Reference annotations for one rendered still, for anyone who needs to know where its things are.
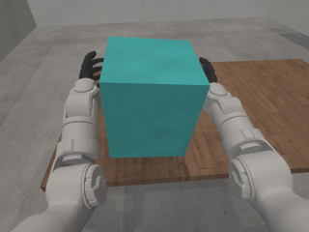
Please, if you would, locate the left robot forearm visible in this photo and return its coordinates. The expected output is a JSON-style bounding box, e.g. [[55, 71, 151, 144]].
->
[[45, 77, 101, 203]]

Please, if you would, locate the robot left upper arm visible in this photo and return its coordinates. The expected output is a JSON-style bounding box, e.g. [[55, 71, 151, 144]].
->
[[11, 162, 108, 232]]

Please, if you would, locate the right robot forearm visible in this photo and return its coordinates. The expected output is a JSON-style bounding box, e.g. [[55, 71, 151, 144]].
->
[[202, 82, 294, 187]]

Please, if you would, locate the table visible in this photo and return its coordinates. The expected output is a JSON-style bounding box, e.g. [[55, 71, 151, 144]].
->
[[40, 59, 309, 192]]

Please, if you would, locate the robot right upper arm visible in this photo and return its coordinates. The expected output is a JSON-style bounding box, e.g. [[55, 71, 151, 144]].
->
[[228, 150, 309, 232]]

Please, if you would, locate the robot right hand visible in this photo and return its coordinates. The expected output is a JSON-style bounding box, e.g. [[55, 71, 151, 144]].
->
[[199, 57, 217, 83]]

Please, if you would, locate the carton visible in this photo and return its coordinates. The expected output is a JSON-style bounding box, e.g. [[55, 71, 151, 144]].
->
[[98, 36, 211, 158]]

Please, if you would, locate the robot left hand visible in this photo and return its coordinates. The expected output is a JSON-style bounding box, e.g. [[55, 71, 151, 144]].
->
[[79, 51, 104, 88]]

